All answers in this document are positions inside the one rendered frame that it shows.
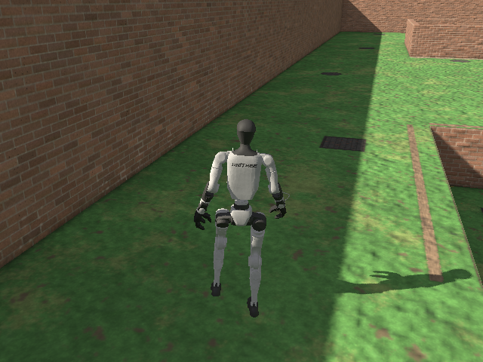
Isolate robot right upper arm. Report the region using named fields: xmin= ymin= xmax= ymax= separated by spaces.
xmin=260 ymin=153 xmax=280 ymax=194

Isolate left robot shin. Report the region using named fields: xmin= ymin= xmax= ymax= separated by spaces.
xmin=213 ymin=237 xmax=224 ymax=287

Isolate robot left upper arm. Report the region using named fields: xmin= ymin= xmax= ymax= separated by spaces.
xmin=207 ymin=151 xmax=229 ymax=194

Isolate right robot forearm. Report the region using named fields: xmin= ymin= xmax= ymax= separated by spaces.
xmin=272 ymin=183 xmax=285 ymax=209

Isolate robot shin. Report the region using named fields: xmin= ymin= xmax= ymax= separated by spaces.
xmin=213 ymin=237 xmax=224 ymax=287
xmin=249 ymin=256 xmax=262 ymax=307

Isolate left robot forearm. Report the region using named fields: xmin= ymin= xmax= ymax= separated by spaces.
xmin=196 ymin=181 xmax=214 ymax=214

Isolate robot left hand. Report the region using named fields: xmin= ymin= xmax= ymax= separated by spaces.
xmin=194 ymin=211 xmax=211 ymax=230

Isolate right robot shin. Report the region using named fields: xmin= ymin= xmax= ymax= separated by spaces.
xmin=249 ymin=256 xmax=262 ymax=307

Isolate robot right hand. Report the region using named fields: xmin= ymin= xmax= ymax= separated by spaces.
xmin=269 ymin=205 xmax=287 ymax=219

